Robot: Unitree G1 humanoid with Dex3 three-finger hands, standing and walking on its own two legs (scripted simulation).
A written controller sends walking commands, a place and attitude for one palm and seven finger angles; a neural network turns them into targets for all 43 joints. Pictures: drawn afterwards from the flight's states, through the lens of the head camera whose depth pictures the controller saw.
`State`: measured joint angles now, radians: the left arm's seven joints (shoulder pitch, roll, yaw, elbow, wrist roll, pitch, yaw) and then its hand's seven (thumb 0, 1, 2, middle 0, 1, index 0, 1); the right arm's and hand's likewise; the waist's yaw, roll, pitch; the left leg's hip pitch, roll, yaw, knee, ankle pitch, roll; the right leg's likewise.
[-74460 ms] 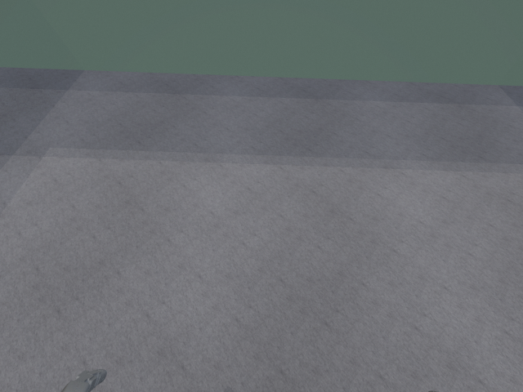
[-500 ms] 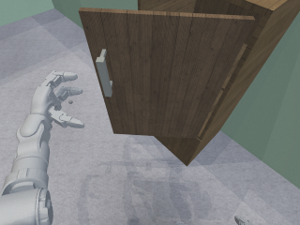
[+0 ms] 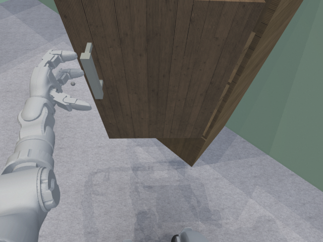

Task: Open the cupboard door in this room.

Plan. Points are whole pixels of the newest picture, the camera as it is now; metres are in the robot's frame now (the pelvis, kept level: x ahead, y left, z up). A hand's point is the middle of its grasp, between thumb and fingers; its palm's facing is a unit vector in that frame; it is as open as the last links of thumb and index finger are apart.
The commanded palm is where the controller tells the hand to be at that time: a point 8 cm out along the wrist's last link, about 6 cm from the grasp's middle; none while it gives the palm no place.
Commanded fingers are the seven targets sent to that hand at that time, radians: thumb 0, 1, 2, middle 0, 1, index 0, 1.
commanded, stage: move the hooked fingers beside the handle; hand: left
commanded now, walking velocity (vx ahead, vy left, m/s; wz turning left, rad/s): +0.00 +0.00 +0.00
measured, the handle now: (94, 72) +0.52 +0.15 +0.10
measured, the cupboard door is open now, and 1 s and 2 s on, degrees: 43 42 42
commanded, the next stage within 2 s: slide the fingers in behind the handle in 0.78 s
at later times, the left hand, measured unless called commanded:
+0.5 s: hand (72, 86) +0.47 +0.19 +0.10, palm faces -0.03 -1.00 +0.00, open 14.0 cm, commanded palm +0.44 +0.24 +0.10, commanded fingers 0.00 -0.50 0.30 -0.30 -1.20 -0.30 -1.20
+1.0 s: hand (72, 86) +0.47 +0.19 +0.10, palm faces -0.02 -1.00 +0.01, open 14.0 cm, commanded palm +0.44 +0.24 +0.10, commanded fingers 0.00 -0.50 0.30 -0.30 -1.20 -0.30 -1.20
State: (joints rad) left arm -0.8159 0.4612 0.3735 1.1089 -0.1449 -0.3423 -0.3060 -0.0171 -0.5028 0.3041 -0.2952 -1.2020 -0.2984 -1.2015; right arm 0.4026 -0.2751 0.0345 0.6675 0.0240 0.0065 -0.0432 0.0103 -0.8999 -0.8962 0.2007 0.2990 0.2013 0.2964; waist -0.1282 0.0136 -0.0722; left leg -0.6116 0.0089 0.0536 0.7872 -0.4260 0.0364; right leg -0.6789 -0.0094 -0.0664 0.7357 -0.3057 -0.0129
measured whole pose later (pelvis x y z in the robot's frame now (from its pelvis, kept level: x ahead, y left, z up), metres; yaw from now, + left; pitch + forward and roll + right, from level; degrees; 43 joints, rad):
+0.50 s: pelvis +0.00 +0.00 +0.00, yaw +0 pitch +14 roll -1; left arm -0.78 0.45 0.35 1.07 -0.16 -0.32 -0.32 -0.02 -0.50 0.30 -0.29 -1.20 -0.30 -1.20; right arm 0.37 -0.28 0.03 0.62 0.03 0.04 -0.04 0.01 -0.90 -0.90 0.20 0.30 0.20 0.30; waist -0.11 0.02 -0.09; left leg -0.61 0.02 0.04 0.79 -0.44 0.03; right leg -0.67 0.00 -0.07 0.73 -0.31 -0.02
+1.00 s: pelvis +0.00 +0.00 +0.00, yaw -1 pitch +15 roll -1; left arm -0.77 0.46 0.38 1.08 -0.16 -0.33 -0.32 -0.02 -0.50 0.30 -0.29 -1.20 -0.30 -1.20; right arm 0.40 -0.28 0.03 0.62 0.03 0.04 -0.04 0.01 -0.90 -0.90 0.20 0.30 0.20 0.30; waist -0.12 0.02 -0.09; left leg -0.62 0.02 0.06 0.80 -0.44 0.03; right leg -0.69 0.00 -0.06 0.74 -0.31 -0.02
